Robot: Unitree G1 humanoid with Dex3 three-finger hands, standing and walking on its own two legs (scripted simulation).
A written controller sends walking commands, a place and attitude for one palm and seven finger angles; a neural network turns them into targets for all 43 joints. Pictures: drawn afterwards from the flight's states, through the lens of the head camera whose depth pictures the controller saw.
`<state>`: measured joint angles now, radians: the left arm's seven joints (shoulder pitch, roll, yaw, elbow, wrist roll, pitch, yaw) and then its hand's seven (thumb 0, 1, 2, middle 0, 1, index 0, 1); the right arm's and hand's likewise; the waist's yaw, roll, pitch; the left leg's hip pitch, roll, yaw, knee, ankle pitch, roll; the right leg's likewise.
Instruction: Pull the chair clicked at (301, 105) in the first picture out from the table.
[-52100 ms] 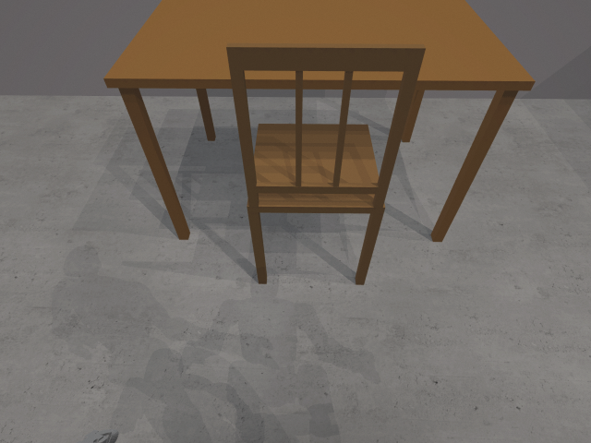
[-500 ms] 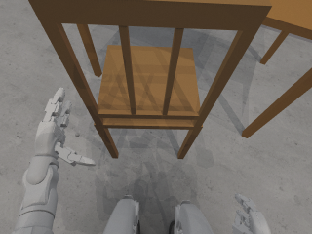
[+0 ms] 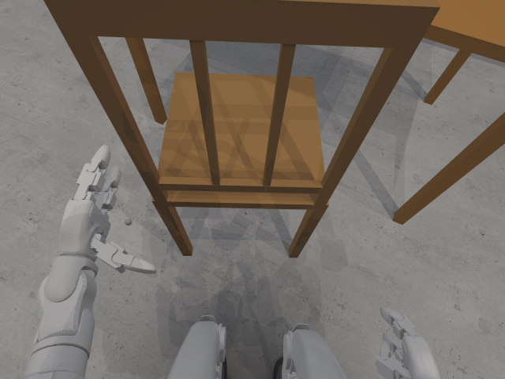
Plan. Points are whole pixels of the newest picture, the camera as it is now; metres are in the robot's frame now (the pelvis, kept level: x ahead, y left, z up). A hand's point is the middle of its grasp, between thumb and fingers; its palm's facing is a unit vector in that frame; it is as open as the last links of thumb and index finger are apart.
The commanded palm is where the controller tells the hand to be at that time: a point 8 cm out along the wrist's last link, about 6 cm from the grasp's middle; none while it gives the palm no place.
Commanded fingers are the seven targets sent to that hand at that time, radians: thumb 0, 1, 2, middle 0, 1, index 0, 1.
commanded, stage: aim the fingers beside a spindle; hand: left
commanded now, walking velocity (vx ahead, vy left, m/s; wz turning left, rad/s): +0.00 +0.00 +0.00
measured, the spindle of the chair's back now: (209, 130) +0.49 +0.10 +0.05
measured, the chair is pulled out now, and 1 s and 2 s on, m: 0.20 0.20 0.20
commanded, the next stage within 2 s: push the fingers through the gap in 0.04 s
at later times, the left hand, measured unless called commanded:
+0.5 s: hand (126, 202) +0.37 +0.21 +0.02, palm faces +0.02 -1.00 -0.04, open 16.9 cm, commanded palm +0.35 +0.26 +0.02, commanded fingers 0.00 -0.50 0.30 -0.06 -0.08 -0.06 -0.08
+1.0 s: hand (129, 177) +0.41 +0.22 +0.02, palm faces +0.03 -1.00 -0.04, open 16.9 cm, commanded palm +0.40 +0.26 +0.02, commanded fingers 0.00 -0.50 0.30 -0.06 -0.08 -0.06 -0.08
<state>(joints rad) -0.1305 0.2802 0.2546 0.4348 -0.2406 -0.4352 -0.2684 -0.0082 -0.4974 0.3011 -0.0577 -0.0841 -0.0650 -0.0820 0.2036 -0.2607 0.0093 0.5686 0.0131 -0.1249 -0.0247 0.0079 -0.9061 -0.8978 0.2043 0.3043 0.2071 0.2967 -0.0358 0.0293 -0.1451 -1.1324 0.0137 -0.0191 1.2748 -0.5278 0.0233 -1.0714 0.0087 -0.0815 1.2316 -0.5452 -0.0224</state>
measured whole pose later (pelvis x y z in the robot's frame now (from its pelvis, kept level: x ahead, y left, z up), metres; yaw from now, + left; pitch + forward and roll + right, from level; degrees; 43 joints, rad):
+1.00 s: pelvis +0.00 +0.01 +0.00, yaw -1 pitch +24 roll -4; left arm -0.46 0.36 0.35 0.77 -0.19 -0.47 -0.27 -0.01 -0.50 0.30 -0.06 -0.08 -0.07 -0.08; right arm 0.26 -0.27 0.02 0.62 -0.01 -0.08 0.00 0.01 -0.91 -0.90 0.20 0.30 0.21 0.30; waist -0.08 0.03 -0.14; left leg -1.18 0.02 -0.01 1.29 -0.53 0.03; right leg -1.11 0.02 -0.08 1.23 -0.53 -0.01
